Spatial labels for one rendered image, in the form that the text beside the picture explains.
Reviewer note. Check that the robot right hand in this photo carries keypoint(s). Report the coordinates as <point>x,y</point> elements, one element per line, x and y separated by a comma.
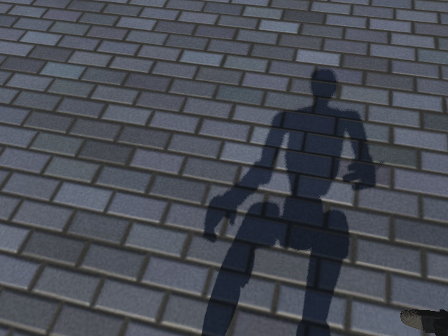
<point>430,321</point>

